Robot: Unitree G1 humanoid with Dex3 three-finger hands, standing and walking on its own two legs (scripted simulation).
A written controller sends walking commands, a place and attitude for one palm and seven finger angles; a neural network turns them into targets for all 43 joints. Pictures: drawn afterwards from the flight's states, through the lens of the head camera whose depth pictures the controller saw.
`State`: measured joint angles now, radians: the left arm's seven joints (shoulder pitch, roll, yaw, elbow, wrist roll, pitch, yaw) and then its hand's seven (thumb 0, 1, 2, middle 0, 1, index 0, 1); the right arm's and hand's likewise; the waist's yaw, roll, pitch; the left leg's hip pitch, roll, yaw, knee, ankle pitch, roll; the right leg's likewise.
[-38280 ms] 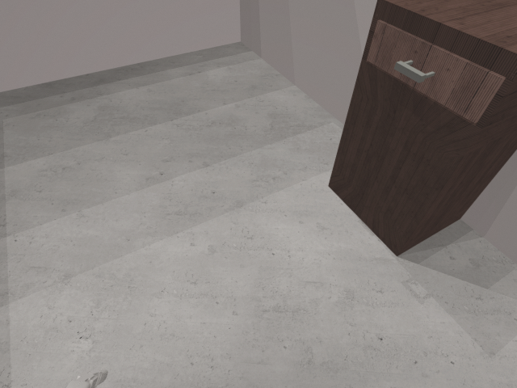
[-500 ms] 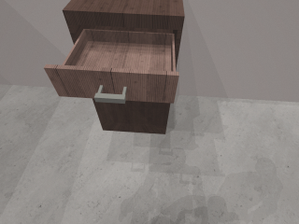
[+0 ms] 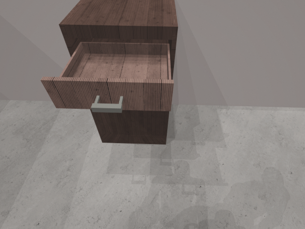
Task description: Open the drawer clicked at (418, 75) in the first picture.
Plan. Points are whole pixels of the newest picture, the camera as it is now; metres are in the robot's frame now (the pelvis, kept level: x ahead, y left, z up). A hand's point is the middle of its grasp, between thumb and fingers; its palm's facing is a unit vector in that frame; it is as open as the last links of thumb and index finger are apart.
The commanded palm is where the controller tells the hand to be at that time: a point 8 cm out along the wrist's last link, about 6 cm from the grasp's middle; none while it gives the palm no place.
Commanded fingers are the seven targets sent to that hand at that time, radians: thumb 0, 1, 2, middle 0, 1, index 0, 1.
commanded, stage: let the arm hang, fingers relaxed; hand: left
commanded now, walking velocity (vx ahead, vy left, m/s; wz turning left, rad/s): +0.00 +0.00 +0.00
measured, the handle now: (108, 103) +0.51 +0.19 +0.01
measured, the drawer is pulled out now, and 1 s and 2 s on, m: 0.30 0.30 0.30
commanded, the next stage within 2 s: look to check the result in 0.08 s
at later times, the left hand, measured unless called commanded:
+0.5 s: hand out of the picture +0.00 +0.16 -0.17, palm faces +0.05 -0.98 -0.18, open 7.4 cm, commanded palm none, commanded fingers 0.00 0.90 0.90 -0.20 -0.30 -0.20 -0.30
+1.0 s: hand out of the picture +0.03 +0.17 -0.17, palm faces +0.03 -0.98 -0.20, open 7.4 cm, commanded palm none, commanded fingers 0.00 0.90 0.90 -0.20 -0.30 -0.20 -0.30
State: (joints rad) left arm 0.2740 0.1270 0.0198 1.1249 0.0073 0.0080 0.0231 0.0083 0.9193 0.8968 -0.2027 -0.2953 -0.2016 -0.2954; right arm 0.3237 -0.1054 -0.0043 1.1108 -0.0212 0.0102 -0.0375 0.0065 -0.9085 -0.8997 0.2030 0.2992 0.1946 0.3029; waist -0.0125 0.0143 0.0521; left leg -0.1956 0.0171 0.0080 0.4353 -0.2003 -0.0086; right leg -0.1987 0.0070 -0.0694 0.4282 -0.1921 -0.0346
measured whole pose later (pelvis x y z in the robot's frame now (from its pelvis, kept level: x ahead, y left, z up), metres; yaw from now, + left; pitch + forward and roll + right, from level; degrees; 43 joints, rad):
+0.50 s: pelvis +0.01 +0.00 +0.00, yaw +0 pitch -2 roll +0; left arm 0.28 0.13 0.02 1.13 0.00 0.00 0.03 0.00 0.90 0.90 -0.20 -0.30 -0.20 -0.30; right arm 0.31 -0.11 -0.01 1.12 -0.02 0.01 -0.04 0.01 -0.91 -0.90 0.20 0.30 0.19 0.30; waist -0.01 0.02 0.07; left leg -0.18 0.02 0.01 0.42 -0.20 -0.01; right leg -0.18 0.02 -0.07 0.41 -0.19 -0.04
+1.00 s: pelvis +0.01 +0.00 +0.00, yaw +0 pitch -2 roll +0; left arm 0.24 0.15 0.03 1.13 0.00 0.00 0.02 0.00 0.90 0.90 -0.20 -0.30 -0.20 -0.30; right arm 0.28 -0.14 -0.02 1.12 -0.02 0.00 -0.04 0.01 -0.91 -0.90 0.20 0.30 0.19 0.30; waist -0.01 0.02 0.07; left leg -0.15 0.03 0.01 0.40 -0.20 -0.02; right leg -0.16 0.02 -0.07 0.39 -0.19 -0.04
